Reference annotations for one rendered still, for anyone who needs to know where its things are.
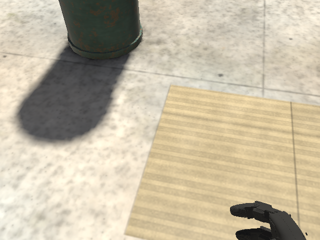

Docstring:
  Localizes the robot right hand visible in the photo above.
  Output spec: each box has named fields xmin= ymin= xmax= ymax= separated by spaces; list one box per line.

xmin=230 ymin=201 xmax=308 ymax=240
